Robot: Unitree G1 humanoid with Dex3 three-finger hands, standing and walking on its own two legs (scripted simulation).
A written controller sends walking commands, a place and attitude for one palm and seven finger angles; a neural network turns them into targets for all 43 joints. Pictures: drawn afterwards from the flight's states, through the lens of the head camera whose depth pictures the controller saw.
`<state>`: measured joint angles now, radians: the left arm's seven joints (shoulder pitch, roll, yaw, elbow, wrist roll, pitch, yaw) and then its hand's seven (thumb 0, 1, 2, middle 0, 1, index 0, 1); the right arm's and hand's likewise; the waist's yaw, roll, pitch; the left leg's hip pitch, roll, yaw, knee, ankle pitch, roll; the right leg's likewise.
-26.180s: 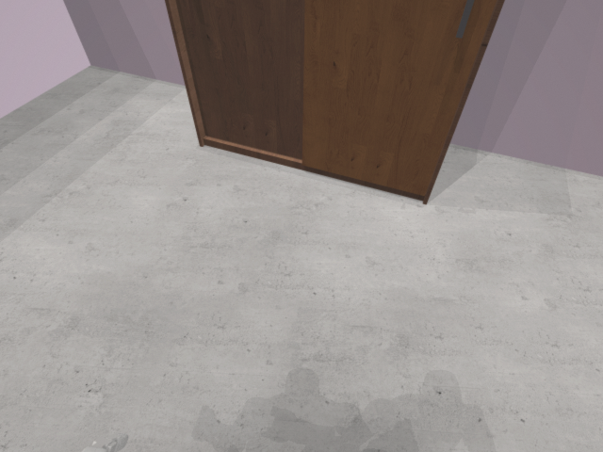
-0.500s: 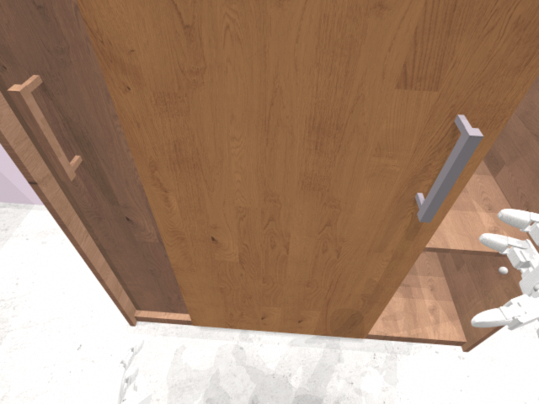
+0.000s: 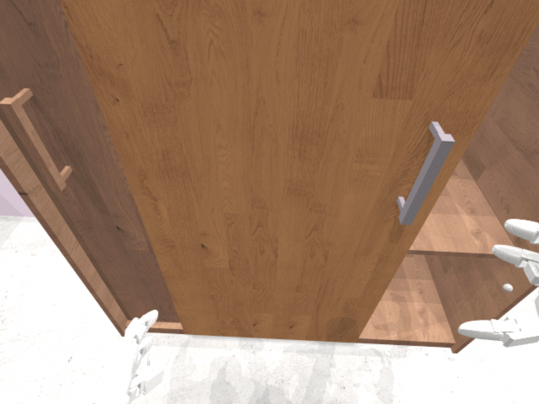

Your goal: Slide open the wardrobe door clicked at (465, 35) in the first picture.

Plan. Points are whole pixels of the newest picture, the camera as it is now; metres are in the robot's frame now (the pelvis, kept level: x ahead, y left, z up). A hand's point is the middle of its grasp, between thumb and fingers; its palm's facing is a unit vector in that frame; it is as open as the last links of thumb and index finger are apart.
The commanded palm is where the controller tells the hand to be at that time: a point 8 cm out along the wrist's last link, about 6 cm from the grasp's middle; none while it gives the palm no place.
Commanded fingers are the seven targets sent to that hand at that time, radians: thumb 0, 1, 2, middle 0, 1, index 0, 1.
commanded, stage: draw the hand back to the body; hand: right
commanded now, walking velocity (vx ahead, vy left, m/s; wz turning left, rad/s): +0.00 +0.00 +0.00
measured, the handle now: (419, 176) +0.46 -0.26 +0.11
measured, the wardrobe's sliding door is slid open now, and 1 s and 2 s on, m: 0.37 0.37 0.37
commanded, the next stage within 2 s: step back with the hand held close in 0.96 s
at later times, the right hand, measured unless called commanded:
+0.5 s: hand (502, 271) +0.24 -0.26 +0.16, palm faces +0.42 +0.82 -0.38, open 9.6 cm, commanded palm +0.18 -0.30 +0.18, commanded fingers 0.00 -0.79 -0.85 0.20 0.36 0.20 0.36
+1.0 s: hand (493, 275) +0.23 -0.24 +0.17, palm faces +0.43 +0.82 -0.38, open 7.5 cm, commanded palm +0.18 -0.28 +0.18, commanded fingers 0.00 -0.90 -0.90 0.20 0.30 0.20 0.30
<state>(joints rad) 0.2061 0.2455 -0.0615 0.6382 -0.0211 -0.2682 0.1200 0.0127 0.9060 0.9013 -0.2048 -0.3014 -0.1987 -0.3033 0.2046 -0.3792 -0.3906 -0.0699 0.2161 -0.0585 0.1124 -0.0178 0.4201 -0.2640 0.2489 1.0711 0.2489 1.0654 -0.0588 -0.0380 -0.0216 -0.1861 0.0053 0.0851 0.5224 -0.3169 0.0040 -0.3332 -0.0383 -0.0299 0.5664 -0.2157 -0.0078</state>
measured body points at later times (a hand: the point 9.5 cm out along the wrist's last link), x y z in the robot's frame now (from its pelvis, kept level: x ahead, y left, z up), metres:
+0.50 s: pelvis +0.04 +0.00 +0.01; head +0.02 +0.01 +0.46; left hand +0.22 +0.22 -0.07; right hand +0.21 -0.30 +0.18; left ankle -0.02 +0.12 -0.73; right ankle +0.06 -0.11 -0.73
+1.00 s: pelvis +0.04 +0.02 +0.01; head +0.02 +0.04 +0.46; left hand +0.22 +0.24 -0.07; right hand +0.20 -0.28 +0.19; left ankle -0.02 +0.12 -0.73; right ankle +0.06 -0.11 -0.73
